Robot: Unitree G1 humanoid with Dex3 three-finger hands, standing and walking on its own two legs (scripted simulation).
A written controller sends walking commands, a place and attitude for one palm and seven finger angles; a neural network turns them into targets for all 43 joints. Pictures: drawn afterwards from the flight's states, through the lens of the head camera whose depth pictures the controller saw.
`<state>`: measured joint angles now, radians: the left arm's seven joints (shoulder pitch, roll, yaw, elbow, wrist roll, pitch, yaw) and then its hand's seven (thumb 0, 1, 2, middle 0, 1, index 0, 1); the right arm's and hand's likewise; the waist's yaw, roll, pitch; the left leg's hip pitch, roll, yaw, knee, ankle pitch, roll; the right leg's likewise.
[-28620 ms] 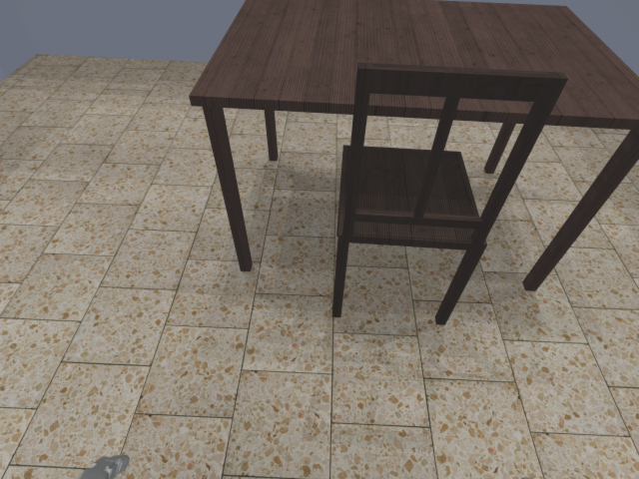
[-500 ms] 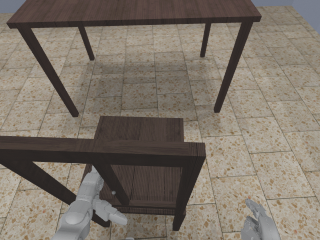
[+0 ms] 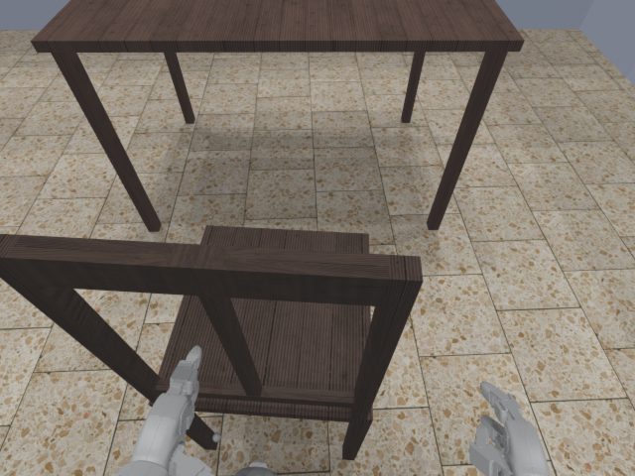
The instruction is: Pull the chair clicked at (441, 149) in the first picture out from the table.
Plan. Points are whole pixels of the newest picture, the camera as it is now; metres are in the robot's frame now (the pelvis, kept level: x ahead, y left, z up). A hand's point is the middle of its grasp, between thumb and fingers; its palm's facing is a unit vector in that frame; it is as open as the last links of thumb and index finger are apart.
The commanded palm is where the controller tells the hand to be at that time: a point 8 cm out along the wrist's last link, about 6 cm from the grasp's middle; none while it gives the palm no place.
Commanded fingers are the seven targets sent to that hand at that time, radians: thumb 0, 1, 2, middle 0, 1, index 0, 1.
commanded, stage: draw the fingers out of the gap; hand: left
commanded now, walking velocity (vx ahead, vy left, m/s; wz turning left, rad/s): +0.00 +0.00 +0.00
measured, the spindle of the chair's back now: (238, 351) +0.28 +0.11 -0.02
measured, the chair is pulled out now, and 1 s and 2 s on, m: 0.61 0.61 0.61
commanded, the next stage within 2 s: draw the hand back to the body in 0.26 s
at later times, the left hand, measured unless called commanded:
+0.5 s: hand (198, 462) +0.15 +0.13 +0.00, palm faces +0.03 -1.00 -0.02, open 17.5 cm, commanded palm +0.12 +0.19 +0.02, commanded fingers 0.00 -0.55 0.20 0.00 0.00 0.00 0.00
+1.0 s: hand (109, 421) +0.17 +0.19 +0.10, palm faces +0.17 -0.94 -0.30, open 16.8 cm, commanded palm +0.13 +0.24 +0.12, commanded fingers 0.00 -0.12 0.41 -0.06 -0.09 -0.06 -0.09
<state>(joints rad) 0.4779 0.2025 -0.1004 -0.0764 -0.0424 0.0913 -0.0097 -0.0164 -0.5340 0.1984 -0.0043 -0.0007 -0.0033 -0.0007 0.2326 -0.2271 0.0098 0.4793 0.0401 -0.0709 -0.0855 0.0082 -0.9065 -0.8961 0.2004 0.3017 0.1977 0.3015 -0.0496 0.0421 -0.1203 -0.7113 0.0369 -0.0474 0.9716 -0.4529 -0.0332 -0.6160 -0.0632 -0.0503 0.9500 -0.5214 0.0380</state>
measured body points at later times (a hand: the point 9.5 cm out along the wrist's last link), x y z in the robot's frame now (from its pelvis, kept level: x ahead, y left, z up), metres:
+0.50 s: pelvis +0.00 +0.00 -0.02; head +0.04 +0.01 +0.43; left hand +0.15 +0.19 +0.01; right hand +0.19 -0.24 -0.08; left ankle +0.02 +0.14 -0.68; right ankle -0.03 -0.14 -0.68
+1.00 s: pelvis +0.01 +0.00 +0.00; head +0.02 -0.02 +0.45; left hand +0.16 +0.24 +0.12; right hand +0.19 -0.23 -0.07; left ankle +0.02 +0.14 -0.68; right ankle -0.03 -0.14 -0.68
